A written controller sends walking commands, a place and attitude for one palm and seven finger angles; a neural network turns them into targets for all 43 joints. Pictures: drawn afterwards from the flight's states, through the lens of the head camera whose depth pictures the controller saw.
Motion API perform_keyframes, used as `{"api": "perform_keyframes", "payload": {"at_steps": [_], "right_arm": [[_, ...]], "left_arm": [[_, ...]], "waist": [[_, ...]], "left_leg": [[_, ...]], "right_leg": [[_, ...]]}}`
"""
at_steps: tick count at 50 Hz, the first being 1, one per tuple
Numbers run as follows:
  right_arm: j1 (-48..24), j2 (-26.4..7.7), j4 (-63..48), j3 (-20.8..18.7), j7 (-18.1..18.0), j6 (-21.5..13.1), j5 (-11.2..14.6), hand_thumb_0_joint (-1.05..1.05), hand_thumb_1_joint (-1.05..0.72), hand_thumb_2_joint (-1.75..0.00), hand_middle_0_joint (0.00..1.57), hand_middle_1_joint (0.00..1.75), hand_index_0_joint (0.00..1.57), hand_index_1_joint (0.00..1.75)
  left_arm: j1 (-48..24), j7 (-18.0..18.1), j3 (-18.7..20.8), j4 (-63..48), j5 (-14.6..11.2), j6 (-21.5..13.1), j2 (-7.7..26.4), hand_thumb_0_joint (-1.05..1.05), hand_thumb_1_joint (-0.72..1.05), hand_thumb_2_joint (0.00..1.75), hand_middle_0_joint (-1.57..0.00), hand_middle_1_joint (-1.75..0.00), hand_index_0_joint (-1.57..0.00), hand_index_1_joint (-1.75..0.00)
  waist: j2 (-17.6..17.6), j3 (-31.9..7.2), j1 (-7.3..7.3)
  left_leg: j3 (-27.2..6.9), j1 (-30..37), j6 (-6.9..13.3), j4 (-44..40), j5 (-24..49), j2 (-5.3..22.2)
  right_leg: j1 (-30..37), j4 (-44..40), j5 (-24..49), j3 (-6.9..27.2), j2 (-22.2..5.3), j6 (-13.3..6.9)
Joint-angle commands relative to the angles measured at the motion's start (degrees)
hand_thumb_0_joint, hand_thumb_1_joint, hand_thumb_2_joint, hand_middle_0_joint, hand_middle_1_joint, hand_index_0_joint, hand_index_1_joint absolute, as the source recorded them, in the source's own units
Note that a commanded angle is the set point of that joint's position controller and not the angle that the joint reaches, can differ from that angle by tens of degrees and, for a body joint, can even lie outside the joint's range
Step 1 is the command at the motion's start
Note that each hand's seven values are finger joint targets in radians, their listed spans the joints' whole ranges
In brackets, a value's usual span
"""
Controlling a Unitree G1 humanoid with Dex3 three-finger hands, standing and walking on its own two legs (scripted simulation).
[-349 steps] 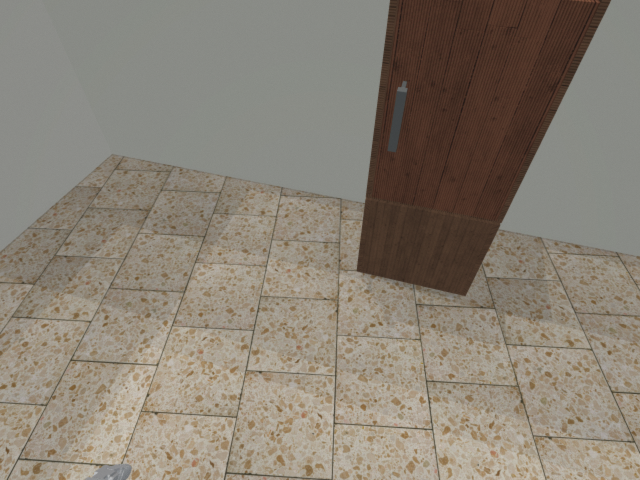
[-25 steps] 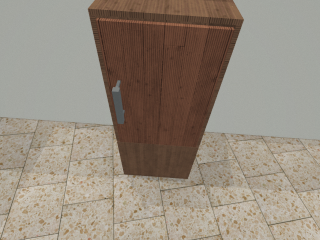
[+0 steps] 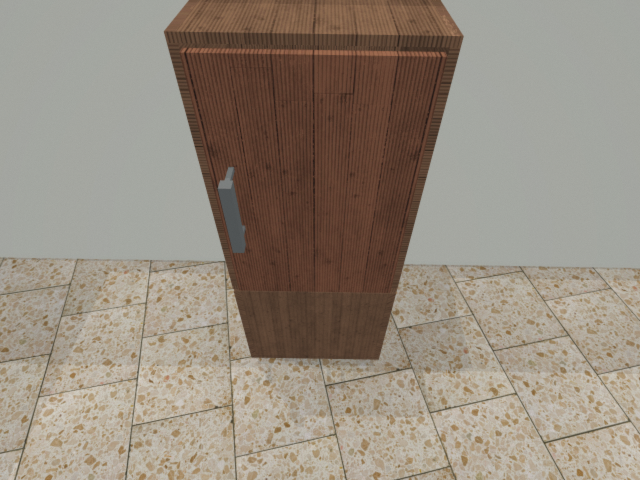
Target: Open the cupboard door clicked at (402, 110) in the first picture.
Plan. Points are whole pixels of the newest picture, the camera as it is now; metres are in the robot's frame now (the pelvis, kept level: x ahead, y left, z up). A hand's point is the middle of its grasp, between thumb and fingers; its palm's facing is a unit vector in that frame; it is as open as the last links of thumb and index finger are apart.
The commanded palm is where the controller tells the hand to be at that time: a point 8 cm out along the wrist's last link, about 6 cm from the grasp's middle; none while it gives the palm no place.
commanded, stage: look again from close up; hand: left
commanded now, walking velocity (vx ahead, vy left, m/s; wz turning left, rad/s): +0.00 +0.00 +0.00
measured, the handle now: (234, 211) +0.59 +0.20 -0.04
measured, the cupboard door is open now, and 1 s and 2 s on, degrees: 0 0 0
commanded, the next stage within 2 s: shuffle to correct the standing spot in 0.36 s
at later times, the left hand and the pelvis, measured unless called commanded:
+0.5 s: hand out of the picture -0.04 +0.18 -0.17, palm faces +0.02 -0.98 -0.21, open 7.4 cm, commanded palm none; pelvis -0.05 +0.00 +0.01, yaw +0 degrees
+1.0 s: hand out of the picture -0.11 +0.14 -0.17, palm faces +0.15 -0.98 -0.14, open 7.4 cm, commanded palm none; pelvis -0.02 +0.00 +0.01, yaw +2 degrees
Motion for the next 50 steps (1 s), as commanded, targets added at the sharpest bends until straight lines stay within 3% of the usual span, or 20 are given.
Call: {"api": "perform_keyframes", "payload": {"at_steps": [1, 2, 10, 23, 26, 28, 31, 34, 36, 38, 39, 40, 41, 42, 43, 44, 45, 47, 48, 50], "right_arm": [[-0.05, -7.89, -4.77, -1.55, -0.06, -0.88, 0.15, 0.0, -0.9, -0.9, 0.2, 0.3, 0.2, 0.3], [-0.51, -8.08, -4.64, -1.54, 0.07, -0.84, 0.18, 0.0, -0.9, -0.9, 0.2, 0.3, 0.2, 0.3], [-2.92, -9.89, -4.71, -1.23, 1.03, -0.33, 0.13, 0.0, -0.9, -0.9, 0.2, 0.3, 0.2, 0.3], [-0.73, -7.77, -1.72, -0.74, 1.46, 0.29, 0.34, 0.0, -0.9, -0.9, 0.2, 0.3, 0.2, 0.3], [2.17, -6.09, -0.09, -0.56, 1.49, 1.06, 0.04, 0.0, -0.9, -0.9, 0.2, 0.3, 0.2, 0.3], [2.69, -5.96, 0.32, -0.83, 1.46, 1.49, -0.15, 0.0, -0.9, -0.9, 0.2, 0.3, 0.2, 0.3], [3.62, -5.27, 0.75, -0.91, 1.23, 1.62, -0.09, 0.0, -0.9, -0.9, 0.2, 0.3, 0.2, 0.3], [4.7, -6.03, 0.99, -1.73, 0.73, 1.63, -0.05, 0.0, -0.9, -0.9, 0.2, 0.3, 0.2, 0.3], [3.23, -7.52, 0.65, -2.5, 0.53, 1.37, 0.23, 0.0, -0.9, -0.9, 0.2, 0.3, 0.2, 0.3], [0.94, -7.85, 0.04, -2.75, 0.54, 1.23, 0.2, 0.0, -0.9, -0.9, 0.2, 0.3, 0.2, 0.3], [0.77, -7.18, 0.01, -2.71, 0.55, 1.13, 0.15, 0.0, -0.9, -0.9, 0.2, 0.3, 0.2, 0.3], [0.68, -5.48, -0.18, -2.54, 0.61, 1.08, 0.21, 0.0, -0.9, -0.9, 0.2, 0.3, 0.2, 0.3], [0.89, -2.25, -0.78, -1.93, 0.79, 1.15, 0.69, 0.0, -0.9, -0.9, 0.2, 0.3, 0.2, 0.3], [-0.29, 0.18, -1.97, -1.5, 1.15, 1.09, 0.73, 0.0, -0.9, -0.9, 0.2, 0.3, 0.2, 0.3], [-1.91, -1.05, -2.29, -1.92, 1.61, 0.88, 0.18, 0.0, -0.9, -0.9, 0.2, 0.3, 0.2, 0.3], [0.04, -1.02, -1.84, -2.2, 1.93, 0.66, 0.18, 0.0, -0.9, -0.9, 0.2, 0.3, 0.2, 0.3], [1.69, -0.65, -1.07, -2.33, 2.24, 0.61, 0.15, 0.0, -0.9, -0.9, 0.2, 0.3, 0.2, 0.3], [2.54, 0.48, -0.99, -2.36, 2.7, 0.66, 0.2, 0.0, -0.9, -0.9, 0.2, 0.3, 0.2, 0.3], [1.97, 1.22, -1.23, -2.15, 2.76, 0.36, 0.36, 0.0, -0.9, -0.9, 0.2, 0.3, 0.2, 0.3], [0.63, 2.41, -1.85, -1.83, 2.66, -0.43, 0.54, 0.0, -0.9, -0.9, 0.2, 0.3, 0.2, 0.3]], "left_arm": [[1.83, 0.59, 1.35, -4.07, 0.04, -0.74, 6.87, 0.0, 0.9, 0.9, -0.2, -0.3, -0.2, -0.3], [1.47, 0.57, 1.35, -4.18, 0.0, -0.7, 7.26, 0.0, 0.9, 0.9, -0.2, -0.3, -0.2, -0.3], [-0.33, 0.2, 0.99, -4.58, 0.02, -0.8, 9.36, 0.0, 0.9, 0.9, -0.2, -0.3, -0.2, -0.3], [3.68, 0.2, 0.29, -1.82, 0.26, -0.72, 6.64, 0.0, 0.9, 0.9, -0.2, -0.3, -0.2, -0.3], [6.68, 0.21, 0.27, -0.44, 0.54, -0.29, 4.76, 0.0, 0.9, 0.9, -0.2, -0.3, -0.2, -0.3], [8.0, 0.13, 0.68, -0.15, 0.74, 0.02, 4.3, 0.0, 0.9, 0.9, -0.2, -0.3, -0.2, -0.3], [9.61, -0.26, 1.05, 0.45, 0.55, 0.16, 3.08, 0.0, 0.9, 0.9, -0.2, -0.3, -0.2, -0.3], [10.86, -0.89, 1.54, 0.65, 0.58, 0.57, 0.81, 0.0, 0.9, 0.9, -0.2, -0.3, -0.2, -0.3], [13.17, -1.26, 1.59, 1.12, 0.78, 0.8, -0.98, 0.0, 0.9, 0.9, -0.2, -0.3, -0.2, -0.3], [16.23, -1.48, 1.66, 1.92, 0.84, 0.95, -2.57, 0.0, 0.9, 0.9, -0.2, -0.3, -0.2, -0.3], [17.54, -1.41, 1.84, 2.35, 0.86, 0.52, -2.69, 0.0, 0.9, 0.9, -0.2, -0.3, -0.2, -0.3], [19.27, -1.09, 2.15, 2.74, 0.84, -0.2, -2.02, 0.0, 0.9, 0.9, -0.2, -0.3, -0.2, -0.3], [20.41, -0.38, 2.66, 3.15, 0.98, -0.74, 0.59, 0.0, 0.9, 0.9, -0.2, -0.3, -0.2, -0.3], [21.75, 0.45, 3.45, 3.44, 0.6, -1.08, 3.4, 0.0, 0.9, 0.9, -0.2, -0.3, -0.2, -0.3], [20.13, 0.86, 3.41, 3.25, 0.09, -1.69, 3.06, 0.0, 0.9, 0.9, -0.2, -0.3, -0.2, -0.3], [17.03, 0.99, 3.23, 2.57, 0.06, -2.28, 2.45, 0.0, 0.9, 0.9, -0.2, -0.3, -0.2, -0.3], [14.86, 0.96, 3.16, 1.93, 0.11, -2.6, 1.9, 0.0, 0.9, 0.9, -0.2, -0.3, -0.2, -0.3], [11.11, 0.97, 2.98, 1.03, 0.61, -2.88, 1.08, 0.0, 0.9, 0.9, -0.2, -0.3, -0.2, -0.3], [11.32, 0.76, 2.89, 1.21, 0.76, -2.95, 0.97, 0.0, 0.9, 0.9, -0.2, -0.3, -0.2, -0.3], [12.59, 0.45, 3.09, 1.94, 1.0, -2.76, 1.73, 0.0, 0.9, 0.9, -0.2, -0.3, -0.2, -0.3]], "waist": [[-2.57, 0.72, 0.55], [-1.29, 1.95, 0.56], [-1.31, 4.8, 0.47], [-0.46, 4.02, 0.71], [-1.32, 3.22, 0.67], [-1.3, 5.3, 1.0], [-0.53, 7.98, 0.95], [5.04, 6.62, 0.84], [8.28, 5.65, 2.11], [7.26, 6.06, 3.64], [5.25, 5.76, 4.04], [0.49, 6.82, 4.62], [-9.72, 8.7, 4.69], [-15.89, 10.0, 4.86], [-11.25, 9.9, 3.76], [-10.01, 8.76, 1.49], [-8.01, 6.84, 0.47], [-7.54, 7.32, -0.95], [-7.28, 7.26, -0.65], [-7.57, 7.06, 0.49]], "left_leg": [[-6.84, -3.69, 0.98, -5.05, 12.78, 6.65], [-6.84, -4.2, 0.86, -5.73, 11.75, 6.59], [-7.63, -5.11, 0.36, -10.33, -0.15, 6.33], [-8.39, -6.45, -0.32, -13.75, -6.83, 6.42], [-8.03, -6.56, -0.19, -13.34, -14.43, 6.09], [-8.33, -9.38, 0.25, -12.93, -18.67, 5.96], [-8.42, -10.31, 0.71, -12.2, -18.88, 5.69], [-12.02, -11.66, 2.01, -17.23, -25.84, 8.8], [-15.36, -15.76, 3.65, -20.99, -28.87, 12.27], [-14.8, -18.64, 4.21, -20.35, -28.58, 12.51], [-13.19, -17.97, 3.77, -17.1, -27.02, 11.09], [-10.45, -18.95, 2.64, -9.69, -23.61, 8.07], [-5.87, -25.28, 0.61, 1.73, -18.69, 2.48], [0.43, -27.98, -0.4, 14.34, -10.86, 0.0], [-2.52, -26.26, 0.11, 22.61, -8.77, 2.71], [-3.37, -25.77, 0.2, 26.12, -6.52, 3.77], [-2.9, -23.57, -0.01, 27.75, -4.9, 4.38], [-1.66, -19.83, -0.57, 24.71, -2.9, 5.49], [-0.55, -17.48, -0.79, 20.15, -2.58, 5.3], [0.83, -12.17, -0.96, 11.02, -2.76, 4.75]], "right_leg": [[0.78, -3.44, 11.33, 4.88, -3.79, -3.33], [0.29, -3.79, 10.46, 5.09, -3.74, -3.12], [-1.91, -8.97, 0.59, 6.54, -3.97, -2.29], [-1.59, -12.44, -3.88, 6.36, -4.06, -1.11], [-2.03, -12.37, -13.09, 5.71, -3.35, -0.76], [-3.15, -12.15, -17.7, 6.04, -2.99, -0.98], [-4.73, -10.33, -16.59, 5.78, -2.21, -1.69], [-2.81, -2.58, -11.16, 0.12, 1.23, -1.13], [2.16, 6.2, -5.12, -3.1, 2.72, -1.08], [5.75, 6.47, -4.83, -3.58, 2.8, -1.51], [7.1, 1.77, -5.43, -2.58, 2.24, -1.82], [8.19, -6.02, -9.47, 1.96, -0.17, -2.77], [8.49, -14.15, -20.21, 15.87, -7.71, -6.46], [6.86, -23.78, -29.15, 28.82, -17.67, -10.76], [2.91, -26.32, -27.78, 30.41, -18.91, -12.31], [2.39, -25.37, -24.01, 27.23, -17.48, -11.96], [0.93, -24.11, -21.1, 23.1, -16.11, -11.39], [-2.12, -22.5, -12.73, 15.04, -13.54, -10.27], [-2.49, -21.56, -8.71, 11.9, -12.52, -9.87], [-3.67, -18.65, -5.73, 10.04, -12.26, -9.8]]}}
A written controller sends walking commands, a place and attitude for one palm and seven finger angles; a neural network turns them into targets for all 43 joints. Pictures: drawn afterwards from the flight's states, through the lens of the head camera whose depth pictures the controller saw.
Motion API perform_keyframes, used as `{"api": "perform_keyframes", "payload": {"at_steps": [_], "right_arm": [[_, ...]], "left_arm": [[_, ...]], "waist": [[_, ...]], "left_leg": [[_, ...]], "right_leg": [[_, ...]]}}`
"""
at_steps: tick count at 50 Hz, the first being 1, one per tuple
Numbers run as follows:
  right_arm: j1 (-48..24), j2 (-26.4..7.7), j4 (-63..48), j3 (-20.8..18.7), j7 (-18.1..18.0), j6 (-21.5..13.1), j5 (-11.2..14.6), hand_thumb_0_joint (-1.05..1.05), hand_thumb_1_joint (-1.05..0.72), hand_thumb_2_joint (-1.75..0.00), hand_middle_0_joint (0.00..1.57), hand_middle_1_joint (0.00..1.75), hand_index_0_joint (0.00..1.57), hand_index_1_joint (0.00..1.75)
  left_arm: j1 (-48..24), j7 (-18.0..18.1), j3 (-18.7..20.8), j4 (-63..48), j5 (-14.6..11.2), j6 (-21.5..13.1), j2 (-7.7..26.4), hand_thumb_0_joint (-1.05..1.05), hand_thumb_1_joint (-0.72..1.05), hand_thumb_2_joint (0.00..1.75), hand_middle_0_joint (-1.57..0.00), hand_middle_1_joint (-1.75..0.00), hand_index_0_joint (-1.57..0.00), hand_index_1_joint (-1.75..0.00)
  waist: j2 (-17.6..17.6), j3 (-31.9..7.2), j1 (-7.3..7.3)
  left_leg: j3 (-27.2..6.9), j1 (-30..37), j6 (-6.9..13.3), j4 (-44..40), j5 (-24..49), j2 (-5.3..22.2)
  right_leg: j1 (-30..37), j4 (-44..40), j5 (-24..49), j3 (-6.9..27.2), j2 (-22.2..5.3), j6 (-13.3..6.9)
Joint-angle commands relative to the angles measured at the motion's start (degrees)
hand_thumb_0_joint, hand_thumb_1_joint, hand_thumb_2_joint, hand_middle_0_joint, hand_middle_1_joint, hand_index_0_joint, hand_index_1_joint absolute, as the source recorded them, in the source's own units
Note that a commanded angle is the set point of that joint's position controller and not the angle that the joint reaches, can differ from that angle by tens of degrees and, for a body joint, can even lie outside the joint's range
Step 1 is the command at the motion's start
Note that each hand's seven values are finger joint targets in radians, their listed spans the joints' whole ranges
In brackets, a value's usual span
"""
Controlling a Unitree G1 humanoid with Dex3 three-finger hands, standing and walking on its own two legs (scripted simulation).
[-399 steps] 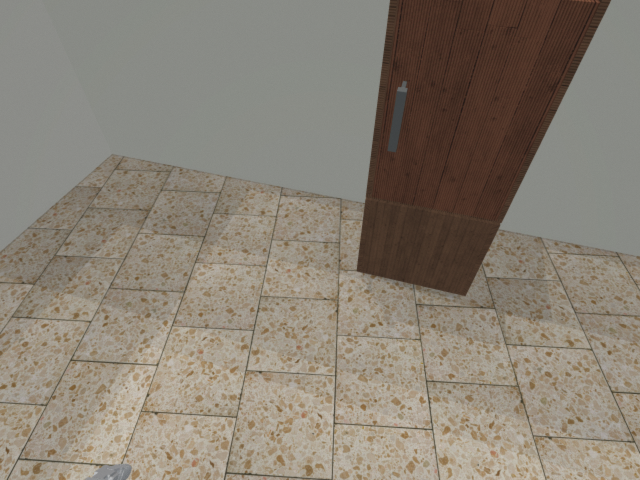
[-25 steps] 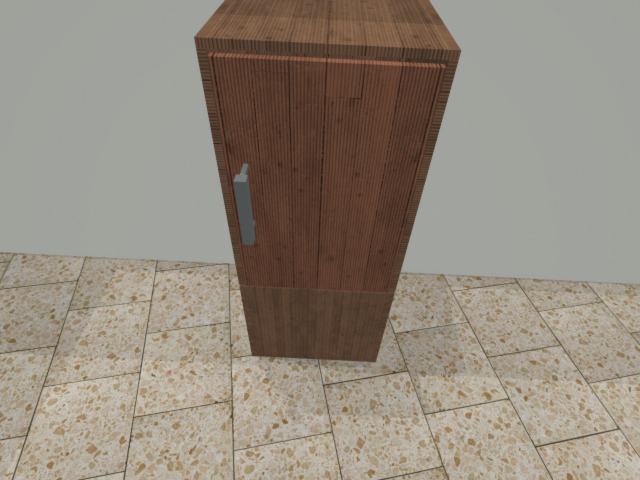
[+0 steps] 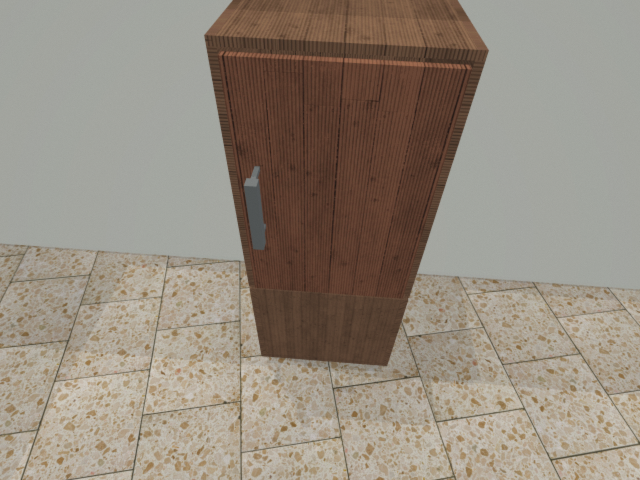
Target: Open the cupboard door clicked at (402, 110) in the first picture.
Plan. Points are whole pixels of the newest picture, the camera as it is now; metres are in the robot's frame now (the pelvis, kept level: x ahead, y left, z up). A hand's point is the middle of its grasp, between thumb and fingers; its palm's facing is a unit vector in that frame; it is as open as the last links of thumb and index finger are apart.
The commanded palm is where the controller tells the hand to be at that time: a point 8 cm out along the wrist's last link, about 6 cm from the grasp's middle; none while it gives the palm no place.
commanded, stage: shuffle to correct the standing spot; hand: left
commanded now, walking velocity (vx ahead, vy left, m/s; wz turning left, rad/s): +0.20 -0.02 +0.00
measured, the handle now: (257, 209) +0.61 +0.17 -0.04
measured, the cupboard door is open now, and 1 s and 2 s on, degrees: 0 0 0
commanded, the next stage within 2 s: come to a stop and stand still in 0.12 s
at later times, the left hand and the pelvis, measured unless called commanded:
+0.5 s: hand (203, 475) +0.17 +0.19 -0.17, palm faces -0.02 -0.97 -0.25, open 7.3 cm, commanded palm none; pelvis +0.09 +0.00 -0.01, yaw -2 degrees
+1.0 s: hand out of the picture +0.07 +0.20 -0.18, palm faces +0.03 -0.98 -0.21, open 7.4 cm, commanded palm none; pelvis +0.04 +0.02 -0.01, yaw -2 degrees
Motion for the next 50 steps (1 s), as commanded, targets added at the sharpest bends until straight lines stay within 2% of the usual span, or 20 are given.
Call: {"api": "perform_keyframes", "payload": {"at_steps": [1, 3, 4, 5, 6, 7, 11, 17, 21, 23, 25, 27, 30, 35, 37, 38, 41, 46, 48, 50], "right_arm": [[0.55, 0.09, -3.53, -0.01, 0.3, -2.72, 0.51, 0.0, -0.9, -0.9, 0.2, 0.3, 0.2, 0.3], [5.72, -0.79, -1.61, 0.18, -0.32, -3.36, 0.37, 0.0, -0.9, -0.9, 0.2, 0.3, 0.2, 0.3], [9.52, -3.19, -0.62, -0.32, -0.83, -3.57, 0.23, 0.0, -0.9, -0.9, 0.2, 0.3, 0.2, 0.3], [12.77, -7.65, 0.06, -1.39, -1.31, -3.73, -0.33, 0.0, -0.9, -0.9, 0.2, 0.3, 0.2, 0.3], [16.22, -12.02, -0.19, -2.38, -1.76, -3.71, -0.39, 0.0, -0.9, -0.9, 0.2, 0.3, 0.2, 0.3], [14.13, -12.68, -0.63, -2.57, -1.97, -3.47, -0.52, 0.0, -0.9, -0.9, 0.2, 0.3, 0.2, 0.3], [5.61, -6.15, -2.15, -0.15, -2.16, -5.07, -0.3, 0.0, -0.9, -0.9, 0.2, 0.3, 0.2, 0.3], [4.96, -5.98, -1.02, 0.29, -3.03, -4.26, -0.41, 0.0, -0.9, -0.9, 0.2, 0.3, 0.2, 0.3], [4.51, -6.51, -0.54, -0.91, -2.87, -2.36, -0.06, 0.0, -0.9, -0.9, 0.2, 0.3, 0.2, 0.3], [6.7, -2.71, -1.04, -0.81, -2.26, -1.67, 0.78, 0.0, -0.9, -0.9, 0.2, 0.3, 0.2, 0.3], [6.64, -0.86, -1.14, -1.1, -2.31, -0.29, 1.14, 0.0, -0.9, -0.9, 0.2, 0.3, 0.2, 0.3], [4.58, -1.16, -1.34, -0.93, -2.32, 0.54, 1.03, 0.0, -0.9, -0.9, 0.2, 0.3, 0.2, 0.3], [3.46, -1.7, -1.9, -1.15, -1.94, 0.87, 1.04, 0.0, -0.9, -0.9, 0.2, 0.3, 0.2, 0.3], [8.21, -1.56, -1.32, -1.1, -1.62, 0.47, 0.54, 0.0, -0.9, -0.9, 0.2, 0.3, 0.2, 0.3], [4.89, -8.51, -4.3, -2.07, -1.67, -0.3, -0.52, 0.0, -0.9, -0.9, 0.2, 0.3, 0.2, 0.3], [-0.38, -9.17, -6.12, -1.87, -1.71, -0.25, -0.82, 0.0, -0.9, -0.9, 0.2, 0.3, 0.2, 0.3], [-7.19, -7.15, -7.59, -0.91, -2.14, -0.84, -0.66, 0.0, -0.9, -0.9, 0.2, 0.3, 0.2, 0.3], [-2.58, -7.73, -5.19, -0.96, -2.15, -1.11, -0.16, 0.0, -0.9, -0.9, 0.2, 0.3, 0.2, 0.3], [-1.48, -7.67, -4.24, -0.73, -2.02, -1.2, 0.4, 0.0, -0.9, -0.9, 0.2, 0.3, 0.2, 0.3], [-1.87, -5.38, -4.23, -0.11, -1.7, -1.22, 1.17, 0.0, -0.9, -0.9, 0.2, 0.3, 0.2, 0.3]], "left_arm": [[-0.1, 0.26, 1.58, -2.76, 0.4, -1.5, 8.66, 0.0, 0.9, 0.9, -0.2, -0.3, -0.2, -0.3], [-0.39, -0.22, 1.5, -2.45, -0.03, -0.71, 8.06, 0.0, 0.9, 0.9, -0.2, -0.3, -0.2, -0.3], [-0.49, -0.52, 1.16, -2.89, -0.1, -0.35, 6.47, 0.0, 0.9, 0.9, -0.2, -0.3, -0.2, -0.3], [-0.78, -0.87, 0.75, -4.2, -0.28, -0.12, 3.87, 0.0, 0.9, 0.9, -0.2, -0.3, -0.2, -0.3], [-3.37, -1.11, 0.47, -6.75, 0.17, -0.18, 3.62, 0.0, 0.9, 0.9, -0.2, -0.3, -0.2, -0.3], [-6.94, -1.41, 0.9, -8.38, 0.58, -0.03, 4.43, 0.0, 0.9, 0.9, -0.2, -0.3, -0.2, -0.3], [-6.14, -2.27, 1.02, -6.34, 0.48, 0.11, 3.92, 0.0, 0.9, 0.9, -0.2, -0.3, -0.2, -0.3], [-9.48, -0.98, 0.29, -7.33, -0.51, 1.62, 3.21, 0.0, 0.9, 0.9, -0.2, -0.3, -0.2, -0.3], [-7.47, -0.51, 1.3, -7.66, -0.31, 1.45, 7.27, 0.0, 0.9, 0.9, -0.2, -0.3, -0.2, -0.3], [-7.01, 0.39, 1.85, -7.9, 0.02, 0.64, 12.34, 0.0, 0.9, 0.9, -0.2, -0.3, -0.2, -0.3], [-8.11, 0.7, 1.99, -8.49, -0.29, 0.61, 14.08, 0.0, 0.9, 0.9, -0.2, -0.3, -0.2, -0.3], [-11.12, 1.49, 2.31, -8.97, -0.21, 0.6, 12.9, 0.0, 0.9, 0.9, -0.2, -0.3, -0.2, -0.3], [-15.35, 1.77, 2.72, -10.83, 0.11, 1.54, 13.01, 0.0, 0.9, 0.9, -0.2, -0.3, -0.2, -0.3], [-18.67, 1.21, 3.02, -12.25, -0.35, 3.08, 12.25, 0.0, 0.9, 0.9, -0.2, -0.3, -0.2, -0.3], [-18.57, 0.7, 2.11, -14.05, -1.06, 4.01, 6.76, 0.0, 0.9, 0.9, -0.2, -0.3, -0.2, -0.3], [-19.51, 0.6, 2.09, -13.96, -0.78, 4.05, 7.55, 0.0, 0.9, 0.9, -0.2, -0.3, -0.2, -0.3], [-14.31, -0.1, 2.04, -10.88, 0.11, 4.08, 7.04, 0.0, 0.9, 0.9, -0.2, -0.3, -0.2, -0.3], [-13.62, -0.02, 0.27, -9.18, -0.36, 2.52, 6.3, 0.0, 0.9, 0.9, -0.2, -0.3, -0.2, -0.3], [-10.29, 0.37, -0.02, -7.33, -0.6, 1.85, 6.7, 0.0, 0.9, 0.9, -0.2, -0.3, -0.2, -0.3], [-9.37, 0.92, -0.34, -5.97, -0.49, 0.86, 9.19, 0.0, 0.9, 0.9, -0.2, -0.3, -0.2, -0.3]], "waist": [[-6.83, 7.97, -1.27], [-4.04, 6.51, -3.04], [2.12, 5.69, -4.28], [12.8, 5.48, -5.16], [16.04, 5.41, -6.1], [9.71, 7.77, -5.78], [2.54, 7.48, -1.12], [5.72, 3.18, -1.1], [2.78, 2.23, 0.26], [-8.72, -2.1, -0.54], [-9.87, -3.25, -0.72], [-13.93, -3.5, -0.34], [-11.71, -2.89, -0.92], [-7.13, -0.9, -3.79], [16.45, 4.69, -3.12], [14.19, 6.34, -2.12], [7.65, 4.74, 0.99], [4.4, 0.47, -1.56], [1.37, -1.28, -0.58], [-4.97, -0.53, -1.79]], "left_leg": [[2.4, 4.19, -0.78, -13.86, 2.27, 0.55], [3.95, 16.28, -1.56, -21.69, 5.28, -0.86], [-0.61, 20.54, -1.18, -25.43, 0.7, 2.08], [-17.18, 23.24, 2.73, -34.58, -9.89, 13.08], [-30.23, 23.28, 7.95, -42.19, -15.43, 22.17], [-30.92, 19.24, 10.48, -43.86, -17.85, 24.24], [-15.29, 10.84, 7.53, -42.92, 2.38, 16.83], [-2.63, 12.41, 6.11, -33.07, 41.9, 13.76], [-2.64, 9.95, 2.35, -24.48, 30.87, 11.16], [2.41, 3.06, -2.04, -16.16, 5.88, 3.14], [1.12, 3.63, -2.98, -5.22, -10.83, -0.15], [-2.07, 1.72, -3.22, 2.68, -12.79, 0.52], [-2.49, 2.14, -3.81, 1.6, -10.71, 0.09], [-0.05, 17.09, -3.05, -22.78, 5.42, -0.4], [-20.62, 7.08, 3.56, -39.23, 1.58, 15.35], [-21.73, -0.86, 7.82, -41.66, 0.97, 17.77], [-12.53, 0.42, 6.77, -38.82, 4.18, 12.13], [-9.79, 17.24, 6.69, -34.03, 18.77, 11.07], [-8.95, 16.18, 4.25, -29.83, 20.97, 9.19], [-4.64, 13.03, -0.11, -27.44, 15.46, 4.34]], "right_leg": [[-8.1, -11.34, -8.29, 10.84, -12.67, -7.61], [-14.83, -5.38, -13.81, 7.8, -9.22, -5.33], [-18.15, 1.53, -14.51, 5.9, -6.6, -3.79], [-25.35, 14.25, -15.19, 1.29, -1.77, -1.01], [-30.38, 26.16, -18.24, 0.01, -0.48, 0.03], [-31.59, 33.32, -16.03, 3.74, -3.49, -0.62], [-25.61, 35.46, -2.24, 5.64, -6.5, 0.87], [-12.64, 16.31, 0.91, 2.48, -3.95, 2.5], [-2.22, 2.03, 11.27, 1.59, -3.13, 2.26], [5.81, 3.58, 41.29, 12.12, -14.6, -2.18], [3.66, 0.64, 48.61, 13.14, -20.49, -8.68], [2.3, -0.28, 46.6, 14.8, -19.99, -11.02], [0.01, -1.17, 38.02, 12.3, -18.7, -10.86], [-13.68, 1.08, 5.1, 10.24, -13.35, -4.73], [-18.87, 15.94, -12.71, 1.75, -1.62, 2.06], [-14.07, 23.12, -12.88, 5.47, -2.05, 1.67], [-11.84, 29.49, -8.23, 6.76, -1.84, 1.45], [-10.19, 9.91, -8.64, 3.6, -2.25, 2.69], [-2.2, -3.14, 1.61, 4.22, -2.27, 2.52], [-0.38, -5.44, 12.07, 12.65, -8.46, -0.39]]}}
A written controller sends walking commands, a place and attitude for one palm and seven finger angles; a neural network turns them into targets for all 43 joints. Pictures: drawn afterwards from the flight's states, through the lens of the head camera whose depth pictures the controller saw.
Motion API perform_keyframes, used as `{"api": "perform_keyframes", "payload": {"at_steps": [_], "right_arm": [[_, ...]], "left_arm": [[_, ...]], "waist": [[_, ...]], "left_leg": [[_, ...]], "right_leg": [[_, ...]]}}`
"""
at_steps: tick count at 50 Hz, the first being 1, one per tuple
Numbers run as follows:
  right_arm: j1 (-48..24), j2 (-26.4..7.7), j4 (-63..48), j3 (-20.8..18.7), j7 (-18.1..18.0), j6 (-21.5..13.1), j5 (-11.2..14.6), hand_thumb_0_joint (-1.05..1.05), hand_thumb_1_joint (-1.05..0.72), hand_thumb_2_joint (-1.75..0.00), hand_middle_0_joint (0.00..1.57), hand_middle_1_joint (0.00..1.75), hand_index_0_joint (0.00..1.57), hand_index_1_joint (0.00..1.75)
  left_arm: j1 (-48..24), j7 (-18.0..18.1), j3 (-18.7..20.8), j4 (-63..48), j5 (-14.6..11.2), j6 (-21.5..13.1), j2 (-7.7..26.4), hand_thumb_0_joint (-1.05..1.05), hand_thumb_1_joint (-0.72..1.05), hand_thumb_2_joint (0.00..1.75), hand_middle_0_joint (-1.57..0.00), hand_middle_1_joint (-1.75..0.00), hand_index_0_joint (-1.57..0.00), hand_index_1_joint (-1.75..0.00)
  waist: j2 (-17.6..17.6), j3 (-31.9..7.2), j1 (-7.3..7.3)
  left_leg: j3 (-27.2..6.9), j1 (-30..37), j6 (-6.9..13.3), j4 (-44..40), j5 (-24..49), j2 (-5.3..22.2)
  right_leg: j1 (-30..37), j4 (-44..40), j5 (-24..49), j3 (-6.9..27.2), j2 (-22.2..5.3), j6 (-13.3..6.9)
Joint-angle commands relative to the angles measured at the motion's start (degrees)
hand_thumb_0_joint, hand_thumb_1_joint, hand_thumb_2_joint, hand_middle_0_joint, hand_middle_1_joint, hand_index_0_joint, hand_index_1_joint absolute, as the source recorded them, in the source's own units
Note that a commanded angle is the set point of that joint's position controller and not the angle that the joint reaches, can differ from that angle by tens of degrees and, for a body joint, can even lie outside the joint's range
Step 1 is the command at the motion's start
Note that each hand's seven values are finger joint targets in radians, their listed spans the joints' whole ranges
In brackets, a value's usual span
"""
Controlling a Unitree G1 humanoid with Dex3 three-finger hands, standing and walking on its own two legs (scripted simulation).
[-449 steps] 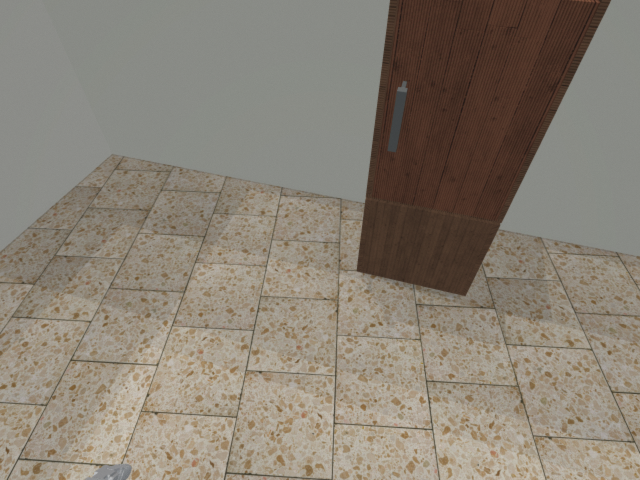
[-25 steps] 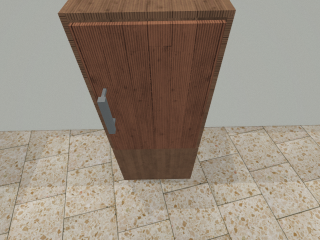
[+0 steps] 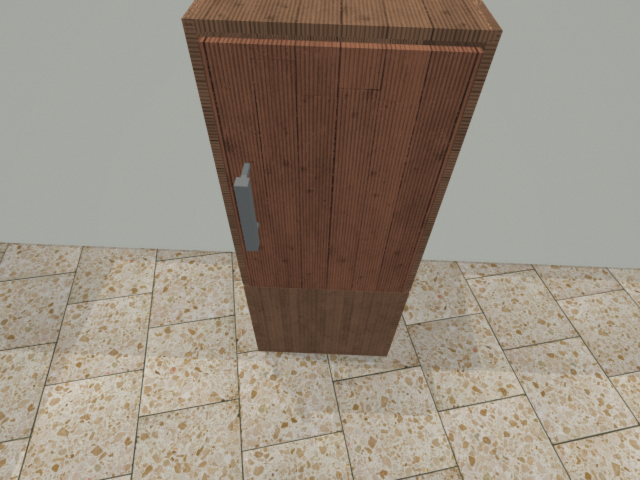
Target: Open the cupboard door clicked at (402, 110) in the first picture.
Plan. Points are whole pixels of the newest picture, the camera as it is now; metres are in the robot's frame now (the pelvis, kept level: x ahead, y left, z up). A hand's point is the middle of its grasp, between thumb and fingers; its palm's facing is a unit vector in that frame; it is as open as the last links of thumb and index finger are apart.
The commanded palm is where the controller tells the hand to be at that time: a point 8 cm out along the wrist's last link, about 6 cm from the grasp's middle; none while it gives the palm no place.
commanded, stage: come to a stop and stand still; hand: left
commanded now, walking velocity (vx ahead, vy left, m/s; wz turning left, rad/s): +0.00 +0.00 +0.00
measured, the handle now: (249, 208) +0.57 +0.18 -0.04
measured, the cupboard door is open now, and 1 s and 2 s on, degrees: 0 0 0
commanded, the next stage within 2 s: look again from close up in 0.54 s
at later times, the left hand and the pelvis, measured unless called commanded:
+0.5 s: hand out of the picture -0.07 +0.15 -0.17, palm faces +0.06 -0.99 -0.14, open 7.4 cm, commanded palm none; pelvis -0.04 +0.00 +0.01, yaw +1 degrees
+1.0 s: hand out of the picture -0.02 +0.19 -0.17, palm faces +0.06 -0.98 -0.21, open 7.4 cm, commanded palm none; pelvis -0.02 +0.02 +0.00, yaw +1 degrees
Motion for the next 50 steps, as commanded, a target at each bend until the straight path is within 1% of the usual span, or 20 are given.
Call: {"api": "perform_keyframes", "payload": {"at_steps": [1, 2, 3, 4, 9, 13, 20, 31, 32, 33, 34, 35, 36, 38, 40, 41, 43, 45, 46, 50], "right_arm": [[3.85, -4.25, -0.76, -0.6, 0.37, -0.87, 1.18, 0.0, -0.9, -0.9, 0.2, 0.3, 0.2, 0.3], [3.82, -4.3, -0.13, -0.48, 0.45, -0.79, 0.92, 0.0, -0.9, -0.9, 0.2, 0.3, 0.2, 0.3], [3.36, -4.96, 0.63, -0.49, 0.36, -0.74, 0.77, 0.0, -0.9, -0.9, 0.2, 0.3, 0.2, 0.3], [3.61, -5.42, 1.09, -0.52, 0.34, -0.69, 0.81, 0.0, -0.9, -0.9, 0.2, 0.3, 0.2, 0.3], [3.57, -5.28, 3.42, 0.1, 0.64, -0.11, 0.76, 0.0, -0.9, -0.9, 0.2, 0.3, 0.2, 0.3], [5.19, -4.9, 4.52, 0.14, 0.7, 0.25, 0.54, 0.0, -0.9, -0.9, 0.2, 0.3, 0.2, 0.3], [8.16, -3.66, 5.61, 0.08, 0.46, 0.16, 0.27, 0.0, -0.9, -0.9, 0.2, 0.3, 0.2, 0.3], [10.8, -2.18, 6.53, 0.03, 0.1, -0.26, 0.5, 0.0, -0.9, -0.9, 0.2, 0.3, 0.2, 0.3], [3.0, -4.95, 1.27, 0.78, 0.97, -1.27, 0.14, 0.0, -0.9, -0.9, 0.2, 0.3, 0.2, 0.3], [7.33, -2.12, 0.06, 0.76, 1.53, -0.61, 0.18, 0.0, -0.9, -0.9, 0.2, 0.3, 0.2, 0.3], [10.24, -1.79, 1.22, 0.31, 1.65, -0.26, -0.19, 0.0, -0.9, -0.9, 0.2, 0.3, 0.2, 0.3], [13.15, -1.69, 1.75, 0.54, 1.77, -0.4, -0.13, 0.0, -0.9, -0.9, 0.2, 0.3, 0.2, 0.3], [14.31, -1.53, 1.39, 0.8, 1.79, -0.89, -0.22, 0.0, -0.9, -0.9, 0.2, 0.3, 0.2, 0.3], [12.89, -2.88, 0.42, 0.93, 1.33, -1.8, -0.11, 0.0, -0.9, -0.9, 0.2, 0.3, 0.2, 0.3], [9.02, -4.88, -0.89, 0.41, 1.02, -1.5, 0.07, 0.0, -0.9, -0.9, 0.2, 0.3, 0.2, 0.3], [7.64, -5.3, -1.38, 0.37, 0.94, -1.56, 0.08, 0.0, -0.9, -0.9, 0.2, 0.3, 0.2, 0.3], [6.86, -5.54, -1.46, 0.38, 0.92, -1.61, 0.2, 0.0, -0.9, -0.9, 0.2, 0.3, 0.2, 0.3], [7.24, -5.54, -1.12, 0.52, 1.0, -1.69, 0.29, 0.0, -0.9, -0.9, 0.2, 0.3, 0.2, 0.3], [7.44, -5.09, -0.7, 0.62, 0.99, -1.9, 0.28, 0.0, -0.9, -0.9, 0.2, 0.3, 0.2, 0.3], [8.01, -5.88, 0.04, 0.76, 1.05, -2.25, 0.3, 0.0, -0.9, -0.9, 0.2, 0.3, 0.2, 0.3]], "left_arm": [[3.01, 0.99, -0.52, -0.37, -0.15, -2.59, 5.07, 0.0, 0.9, 0.9, -0.2, -0.3, -0.2, -0.3], [2.97, 0.9, -0.66, 0.28, -0.1, -2.68, 4.74, 0.0, 0.9, 0.9, -0.2, -0.3, -0.2, -0.3], [3.01, 0.92, -0.78, 0.72, -0.2, -2.97, 4.24, 0.0, 0.9, 0.9, -0.2, -0.3, -0.2, -0.3], [2.89, 0.94, -1.08, 0.94, -0.3, -2.94, 3.73, 0.0, 0.9, 0.9, -0.2, -0.3, -0.2, -0.3], [4.39, 0.9, -1.41, 2.6, -0.11, -2.43, 3.36, 0.0, 0.9, 0.9, -0.2, -0.3, -0.2, -0.3], [6.57, 0.91, -1.24, 3.31, 0.07, -2.28, 3.12, 0.0, 0.9, 0.9, -0.2, -0.3, -0.2, -0.3], [9.26, 0.92, -0.88, 3.91, 0.09, -2.2, 1.8, 0.0, 0.9, 0.9, -0.2, -0.3, -0.2, -0.3], [11.8, 1.09, -0.93, 4.73, 0.11, -2.44, -0.13, 0.0, 0.9, 0.9, -0.2, -0.3, -0.2, -0.3], [12.43, 2.67, -2.14, 4.86, 1.09, -3.7, 2.54, 0.0, 0.9, 0.9, -0.2, -0.3, -0.2, -0.3], [8.66, 2.17, -1.42, 1.82, 0.37, -4.03, 5.11, 0.0, 0.9, 0.9, -0.2, -0.3, -0.2, -0.3], [6.04, 1.88, -0.76, 0.31, 0.32, -3.97, 5.56, 0.0, 0.9, 0.9, -0.2, -0.3, -0.2, -0.3], [4.98, 1.85, -0.91, -0.27, 0.02, -4.31, 5.42, 0.0, 0.9, 0.9, -0.2, -0.3, -0.2, -0.3], [4.89, 1.7, -0.85, -0.56, 0.04, -4.63, 5.02, 0.0, 0.9, 0.9, -0.2, -0.3, -0.2, -0.3], [7.32, 1.51, -1.08, 0.08, -0.11, -4.37, 2.28, 0.0, 0.9, 0.9, -0.2, -0.3, -0.2, -0.3], [10.1, 1.27, -1.31, 0.97, 0.22, -3.48, 0.64, 0.0, 0.9, 0.9, -0.2, -0.3, -0.2, -0.3], [10.55, 1.12, -1.32, 1.18, 0.52, -3.32, 0.63, 0.0, 0.9, 0.9, -0.2, -0.3, -0.2, -0.3], [10.65, 0.96, -1.47, 1.36, 0.52, -3.32, 0.72, 0.0, 0.9, 0.9, -0.2, -0.3, -0.2, -0.3], [9.96, 0.97, -1.58, 0.99, 0.41, -3.6, 1.14, 0.0, 0.9, 0.9, -0.2, -0.3, -0.2, -0.3], [9.61, 0.94, -1.57, 0.86, 0.41, -3.88, 1.57, 0.0, 0.9, 0.9, -0.2, -0.3, -0.2, -0.3], [7.97, 1.01, -1.5, -0.04, 0.21, -4.07, 2.96, 0.0, 0.9, 0.9, -0.2, -0.3, -0.2, -0.3]], "waist": [[-0.96, -2.1, -2.18], [-1.39, -3.3, -2.33], [-4.5, -3.94, -2.24], [-4.96, -3.24, -2.29], [-0.28, 4.64, -1.92], [0.99, 5.66, -1.6], [3.18, 4.96, -1.15], [1.67, 4.71, -0.85], [-0.24, 8.81, 1.62], [-1.66, 2.61, -2.62], [-1.04, 2.8, -4.12], [-0.26, -0.69, -5.27], [4.92, -2.37, -5.16], [8.1, -1.54, -3.15], [8.36, 1.85, -1.06], [7.96, 3.67, -0.24], [3.14, 5.75, 0.2], [-0.77, 6.27, -0.18], [-0.94, 5.58, -0.45], [-1.53, 4.1, -1.31]], "left_leg": [[-7.83, 4.61, -2.27, -5.43, 6.34, 6.97], [-7.69, 6.86, -2.48, -5.83, 8.79, 7.15], [-7.6, 8.29, -2.47, -5.34, 9.44, 7.9], [-7.73, 8.56, -2.42, -6.28, 7.37, 8.06], [-9.29, 5.07, -2.38, -11.4, -5.14, 8.01], [-9.85, 2.35, -2.35, -12.49, -10.05, 7.65], [-11.14, -0.67, -2.22, -13.75, -13.62, 7.69], [-12.26, -1.61, -1.9, -13.92, -12.97, 8.2], [-6.49, -7.04, -4.2, -0.1, -6.23, 6.65], [-6.72, -1.68, -3.84, 2.99, -9.14, 4.08], [-6.22, 0.31, -3.14, 5.27, -8.35, 3.68], [-6.48, 2.03, -2.86, 5.71, -6.19, 3.9], [-7.11, 3.45, -2.57, 3.06, -4.1, 4.0], [-12.94, -2.51, -0.8, -4.95, -8.69, 7.73], [-17.56, -9.09, 0.43, -12.29, -21.33, 9.78], [-18.36, -11.32, 0.92, -13.77, -22.59, 9.96], [-16.99, -12.49, 0.85, -13.92, -21.92, 9.61], [-15.06, -10.32, 0.34, -12.31, -18.29, 8.37], [-14.26, -7.9, 0.22, -11.54, -14.41, 7.84], [-12.63, -3.17, -0.16, -10.4, -9.49, 7.62]], "right_leg": [[0.53, -10.11, 18.66, 7.83, -8.01, -3.71], [-0.04, -8.81, 19.05, 6.81, -6.59, -3.55], [-0.45, -8.71, 18.56, 6.29, -5.16, -3.01], [-1.36, -9.7, 14.73, 5.79, -4.95, -2.6], [-6.69, -13.7, -2.12, 5.75, -3.47, -1.88], [-7.2, -14.49, -6.6, 5.53, -3.08, -1.77], [-6.12, -12.57, -6.43, 4.2, -2.08, -1.93], [-5.66, -10.94, -3.73, 3.61, -1.86, -2.14], [-6.31, -11.22, 3.79, 3.54, -3.77, -3.19], [-11.29, -14.58, -15.82, 8.82, -6.85, -4.98], [-15.67, -14.75, -20.56, 8.97, -7.36, -5.86], [-14.98, -12.54, -17.02, 7.52, -6.85, -6.17], [-13.56, -8.56, -11.8, 5.15, -5.43, -5.82], [-8.44, -2.53, -6.73, 1.24, -0.62, -4.45], [-5.16, 0.18, -6.24, -1.03, 1.3, -3.69], [-3.93, 1.0, -4.62, -1.57, 1.41, -3.42], [-3.43, -0.8, -2.63, -0.26, 0.78, -3.4], [-4.95, -3.79, -3.39, 1.69, -0.41, -3.54], [-5.67, -4.71, -2.47, 2.6, -0.97, -3.77], [-6.68, -6.15, -0.89, 3.45, -1.89, -3.51]]}}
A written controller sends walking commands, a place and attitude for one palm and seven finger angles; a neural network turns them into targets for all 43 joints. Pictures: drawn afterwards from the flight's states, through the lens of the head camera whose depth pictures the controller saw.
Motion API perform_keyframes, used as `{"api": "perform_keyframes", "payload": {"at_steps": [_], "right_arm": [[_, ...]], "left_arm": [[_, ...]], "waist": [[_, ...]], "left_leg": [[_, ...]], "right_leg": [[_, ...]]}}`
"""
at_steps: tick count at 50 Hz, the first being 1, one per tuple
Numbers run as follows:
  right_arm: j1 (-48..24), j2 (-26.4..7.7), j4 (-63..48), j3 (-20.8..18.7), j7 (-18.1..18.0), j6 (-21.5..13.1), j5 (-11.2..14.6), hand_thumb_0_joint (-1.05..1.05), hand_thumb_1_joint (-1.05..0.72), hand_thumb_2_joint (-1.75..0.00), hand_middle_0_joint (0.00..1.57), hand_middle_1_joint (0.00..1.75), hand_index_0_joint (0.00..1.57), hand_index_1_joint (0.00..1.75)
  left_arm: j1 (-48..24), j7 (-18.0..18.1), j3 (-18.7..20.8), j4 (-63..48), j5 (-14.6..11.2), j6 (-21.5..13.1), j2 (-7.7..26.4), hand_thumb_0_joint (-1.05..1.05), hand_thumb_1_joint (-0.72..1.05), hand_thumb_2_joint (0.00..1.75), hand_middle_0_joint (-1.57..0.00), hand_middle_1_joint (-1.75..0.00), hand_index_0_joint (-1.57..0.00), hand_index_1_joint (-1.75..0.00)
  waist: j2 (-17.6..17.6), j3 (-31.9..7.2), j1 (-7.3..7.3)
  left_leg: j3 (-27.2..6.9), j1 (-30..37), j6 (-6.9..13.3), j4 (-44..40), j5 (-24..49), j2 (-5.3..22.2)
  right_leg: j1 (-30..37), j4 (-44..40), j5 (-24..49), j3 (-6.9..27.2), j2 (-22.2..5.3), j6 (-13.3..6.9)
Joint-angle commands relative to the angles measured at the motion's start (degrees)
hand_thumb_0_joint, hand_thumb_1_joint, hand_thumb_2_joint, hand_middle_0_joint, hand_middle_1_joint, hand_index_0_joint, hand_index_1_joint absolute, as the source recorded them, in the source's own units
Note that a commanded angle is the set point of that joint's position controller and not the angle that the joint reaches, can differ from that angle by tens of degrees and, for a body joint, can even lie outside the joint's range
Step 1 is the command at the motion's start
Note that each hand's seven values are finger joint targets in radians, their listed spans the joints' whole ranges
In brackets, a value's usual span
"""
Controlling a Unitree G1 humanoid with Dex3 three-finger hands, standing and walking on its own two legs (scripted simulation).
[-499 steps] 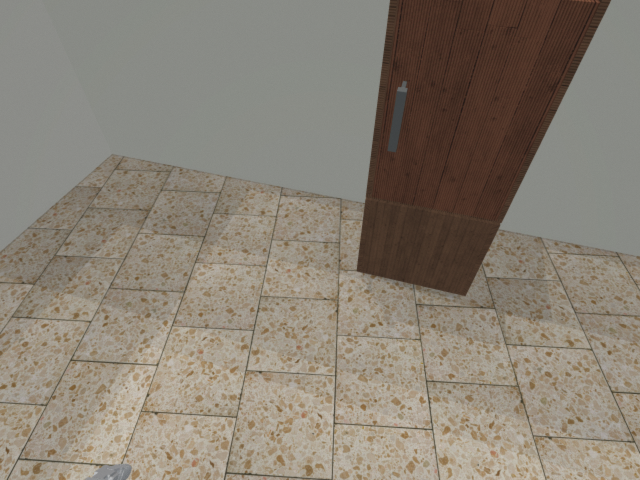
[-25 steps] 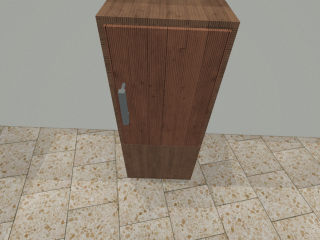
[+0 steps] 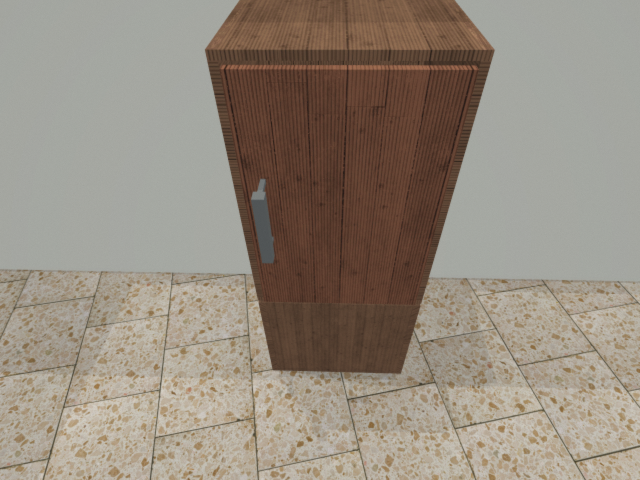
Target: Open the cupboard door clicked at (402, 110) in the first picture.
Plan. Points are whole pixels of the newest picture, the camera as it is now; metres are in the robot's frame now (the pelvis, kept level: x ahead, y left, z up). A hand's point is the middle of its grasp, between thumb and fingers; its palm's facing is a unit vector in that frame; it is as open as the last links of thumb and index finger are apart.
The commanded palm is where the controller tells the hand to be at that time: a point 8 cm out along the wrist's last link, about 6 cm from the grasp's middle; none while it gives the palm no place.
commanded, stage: look again from close up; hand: left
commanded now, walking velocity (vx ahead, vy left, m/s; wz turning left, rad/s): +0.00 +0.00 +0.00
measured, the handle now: (265, 222) +0.59 +0.15 -0.03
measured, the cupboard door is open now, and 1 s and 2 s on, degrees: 0 0 0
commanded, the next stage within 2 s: raise the hand with hooked fingers in 0.16 s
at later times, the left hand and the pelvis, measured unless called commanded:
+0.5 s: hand (200, 391) +0.23 +0.17 +0.00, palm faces +0.21 -0.97 -0.09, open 7.7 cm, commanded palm +0.12 +0.22 -0.06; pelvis +0.01 -0.02 -0.02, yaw +3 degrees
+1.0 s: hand (207, 427) +0.21 +0.17 -0.06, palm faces -0.10 -0.99 -0.02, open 10.5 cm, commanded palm +0.17 +0.24 -0.05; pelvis -0.01 -0.06 -0.10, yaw +3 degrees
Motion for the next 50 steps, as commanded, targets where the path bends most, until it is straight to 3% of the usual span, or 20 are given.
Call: {"api": "perform_keyframes", "payload": {"at_steps": [1, 12, 13, 14, 15, 16, 17, 18, 20, 22, 24, 26, 28, 31, 35, 37, 40, 42, 47, 50], "right_arm": [[2.22, -4.75, -2.3, -0.76, 0.07, -1.99, 0.44, 0.0, -0.9, -0.9, 0.2, 0.3, 0.2, 0.3], [-0.63, -6.07, -1.13, -0.44, -0.26, -2.65, 0.67, 0.0, -0.9, -0.9, 0.2, 0.3, 0.2, 0.3], [-3.6, -7.5, -4.77, -0.34, -0.17, -1.87, 1.21, 0.0, -0.9, -0.9, 0.2, 0.3, 0.2, 0.3], [-1.94, -15.59, -26.04, -2.11, -2.15, -10.1, 4.22, 0.0, -0.9, -0.9, 0.2, 0.3, 0.2, 0.3], [-6.4, -11.01, -21.37, 0.45, -3.83, -15.84, 4.16, 0.0, -0.9, -0.9, 0.2, 0.3, 0.2, 0.3], [-6.32, -10.44, -17.77, -0.49, -4.16, -17.52, 4.05, 0.0, -0.9, -0.9, 0.2, 0.3, 0.2, 0.3], [-5.48, -8.09, -17.32, -0.31, -3.27, -17.39, 4.63, 0.0, -0.9, -0.9, 0.2, 0.3, 0.2, 0.3], [-5.46, -10.94, -22.14, -0.88, -2.99, -17.7, 4.69, 0.0, -0.9, -0.9, 0.2, 0.3, 0.2, 0.3], [-6.37, -11.95, -23.88, -1.85, -3.13, -18.69, 3.13, 0.0, -0.9, -0.9, 0.2, 0.3, 0.2, 0.3], [-6.44, -11.83, -26.13, -3.05, -1.73, -17.66, 2.38, 0.0, -0.9, -0.9, 0.2, 0.3, 0.2, 0.3], [-8.69, -11.55, -28.59, -4.93, -0.66, -17.26, 1.47, 0.0, -0.9, -0.9, 0.2, 0.3, 0.2, 0.3], [-10.4, -11.74, -31.73, -6.14, 0.92, -16.77, 1.77, 0.0, -0.9, -0.9, 0.2, 0.3, 0.2, 0.3], [-12.53, -11.9, -34.64, -6.49, 1.47, -16.45, 2.33, 0.0, -0.9, -0.9, 0.2, 0.3, 0.2, 0.3], [-12.25, -11.48, -37.96, -6.24, 0.89, -15.46, 2.03, 0.0, -0.9, -0.9, 0.2, 0.3, 0.2, 0.3], [-10.07, -9.23, -38.01, -5.06, -0.94, -15.72, 1.93, 0.0, -0.9, -0.9, 0.2, 0.3, 0.2, 0.3], [-8.48, -9.96, -35.59, -4.95, -2.2, -16.24, 1.53, 0.0, -0.9, -0.9, 0.2, 0.3, 0.2, 0.3], [-8.3, -11.31, -33.54, -3.9, -3.2, -17.51, 2.16, 0.0, -0.9, -0.9, 0.2, 0.3, 0.2, 0.3], [-7.9, -12.25, -32.99, -3.4, -4.03, -17.63, 3.17, 0.0, -0.9, -0.9, 0.2, 0.3, 0.2, 0.3], [-9.38, -12.39, -37.96, -2.78, -4.55, -15.33, 4.52, 0.0, -0.9, -0.9, 0.2, 0.3, 0.2, 0.3], [-9.28, -10.09, -38.78, -2.98, -4.12, -14.68, 3.93, 0.0, -0.9, -0.9, 0.2, 0.3, 0.2, 0.3]], "left_arm": [[3.41, 0.41, 0.8, -1.56, -0.06, -0.84, 5.69, 0.0, 0.9, 0.9, -0.2, -0.3, -0.2, -0.3], [1.86, 0.08, 0.71, -0.82, -0.22, -0.75, 7.71, 0.0, 0.9, 0.9, -0.2, -0.3, -0.2, -0.3], [2.97, 2.21, 0.1, 0.66, 0.24, -0.11, 7.73, 0.0, 0.9, 0.9, -0.2, -0.3, -0.2, -0.3], [-37.59, 2.46, 8.64, -89.84, -11.01, -12.25, 21.04, 0.0, 0.88, 0.89, -0.2, -0.32, -0.2, -0.32], [-11.99, 4.34, 7.9, -76.45, -7.57, -9.96, 17.66, 0.0, 0.85, 0.88, -0.2, -0.33, -0.2, -0.33], [-9.08, 6.87, 5.41, -69.89, -8.0, -7.31, 13.61, 0.0, 0.83, 0.87, -0.21, -0.34, -0.21, -0.34], [8.53, 6.33, -2.93, -55.24, -8.94, -2.0, -1.02, 0.0, 0.81, 0.86, -0.21, -0.36, -0.21, -0.36], [-1.03, 5.26, -1.51, -67.01, -11.88, -3.99, 1.31, 0.0, 0.78, 0.85, -0.21, -0.37, -0.21, -0.37], [-0.06, 2.99, 1.87, -60.83, -10.51, -9.5, 4.05, 0.0, 0.74, 0.83, -0.21, -0.4, -0.21, -0.4], [10.68, -1.74, 3.67, -47.6, -11.14, -15.06, 1.03, 0.0, 0.69, 0.81, -0.22, -0.43, -0.22, -0.43], [18.55, -8.81, 7.79, -45.61, -13.27, -23.35, 1.86, 0.0, 0.64, 0.79, -0.22, -0.47, -0.22, -0.47], [22.24, -16.96, 12.85, -43.91, -15.12, -29.93, 5.98, 0.0, 0.6, 0.77, -0.22, -0.5, -0.22, -0.5], [18.21, -23.72, 16.67, -44.91, -16.91, -33.94, 10.39, 0.0, 0.55, 0.75, -0.22, -0.53, -0.22, -0.53], [9.12, -25.52, 22.76, -57.26, -19.0, -34.33, 17.41, 0.0, 0.48, 0.72, -0.23, -0.57, -0.23, -0.57], [-2.62, -23.11, 22.44, -77.13, -22.47, -39.53, 17.39, 0.0, 0.39, 0.68, -0.24, -0.63, -0.24, -0.63], [-6.93, -23.68, 19.94, -80.71, -22.4, -41.34, 16.93, 0.0, 0.34, 0.66, -0.24, -0.66, -0.24, -0.66], [-8.44, -27.64, 14.4, -73.7, -22.28, -39.66, 14.51, 0.0, 0.27, 0.63, -0.25, -0.7, -0.25, -0.7], [-8.82, -31.51, 14.93, -64.36, -22.97, -34.42, 16.27, 0.0, 0.22, 0.61, -0.25, -0.74, -0.25, -0.74], [-2.23, -34.78, 25.55, -57.51, -25.56, -17.38, 24.25, 0.0, 0.11, 0.56, -0.26, -0.81, -0.26, -0.81], [-1.05, -29.18, 30.85, -63.67, -26.98, -17.26, 24.4, 0.0, 0.04, 0.53, -0.26, -0.86, -0.26, -0.86]], "waist": [[-4.55, 6.28, -0.43], [-1.49, 3.38, -0.19], [-4.3, 7.28, 0.5], [6.01, -21.05, -7.46], [14.41, -19.56, -0.02], [12.48, -14.95, -1.39], [8.03, -4.18, -2.04], [8.1, 0.07, -2.45], [0.73, 3.86, -3.79], [-15.69, 3.96, -1.64], [-24.12, -2.29, 2.07], [-17.13, -6.82, 5.1], [-8.17, -10.68, 4.39], [4.12, -18.28, 5.45], [10.12, -23.94, 1.14], [7.35, -23.12, -1.74], [4.57, -16.46, -5.27], [0.07, -13.79, -5.62], [-3.42, -22.47, 1.74], [-3.64, -26.02, 3.76]], "left_leg": [[-11.35, 0.08, -1.41, -11.96, -8.3, 8.38], [-9.06, 4.54, -1.85, -9.6, 1.75, 8.34], [-7.69, 1.01, -3.52, -2.02, 3.69, 9.75], [-9.24, 19.39, -4.6, -5.61, 6.63, 3.22], [-11.95, 22.02, -6.38, -8.55, 6.8, 6.94], [-11.78, 15.04, -8.0, -10.36, -1.03, 6.16], [-12.63, 8.89, -6.58, -11.26, -6.62, 6.19], [-13.11, 3.85, -5.63, -9.23, -11.33, 5.35], [-11.85, -3.09, -4.75, -1.75, -11.8, 3.5], [-10.76, -10.68, -4.92, 6.12, -6.21, 3.16], [-8.58, -17.42, -5.18, 14.03, -1.82, 2.57], [-7.08, -20.58, -5.98, 19.05, 2.72, 1.35], [-5.91, -23.08, -5.89, 24.3, 3.18, 0.81], [-5.05, -25.11, -4.88, 28.84, 2.21, 0.65], [-6.71, -23.79, -3.44, 34.14, 0.21, 2.36], [-7.95, -24.77, -2.96, 37.02, -0.17, 3.26], [-8.74, -30.34, -2.49, 39.37, -5.46, 3.8], [-9.06, -34.55, -2.29, 39.98, -7.96, 3.74], [-8.39, -34.05, -2.24, 35.62, -4.07, 2.47], [-8.62, -31.0, -2.7, 33.19, -0.38, 2.92]], "right_leg": [[-3.51, -6.86, 0.07, 3.43, -1.87, -3.78], [-0.29, -8.12, 6.9, 3.81, -2.92, -3.32], [-2.39, -9.19, 5.38, 4.05, -3.47, -2.91], [-2.0, -2.68, 10.9, -2.83, 2.7, -3.12], [-5.79, 3.61, 1.85, -2.57, 3.05, -3.79], [-8.57, 5.06, -2.91, -3.19, 3.36, -3.47], [-12.64, 4.82, -3.92, -3.69, 3.06, -3.22], [-11.52, 2.95, -2.28, -3.78, 2.63, -3.01], [-15.37, 0.34, -3.05, -4.11, 2.99, -2.9], [-21.02, 4.99, -4.57, -6.14, 4.02, -2.87], [-24.75, 12.46, -2.86, -5.87, 4.51, -2.82], [-23.39, 18.53, 5.04, -3.83, 4.05, -3.57], [-25.19, 22.69, 7.81, -1.95, 3.17, -3.75], [-26.54, 26.46, 6.33, 1.16, 3.27, -3.84], [-29.67, 25.02, 2.33, 5.67, 3.36, -2.68], [-33.73, 26.04, 1.88, 5.81, 4.26, -2.79], [-38.43, 24.46, -4.07, 6.34, 4.33, -1.97], [-38.16, 22.45, -7.07, 8.15, 3.98, -1.08], [-23.39, 19.2, -3.88, 10.2, 1.58, 0.4], [-20.13, 20.52, 4.26, 8.5, 1.22, 1.36]]}}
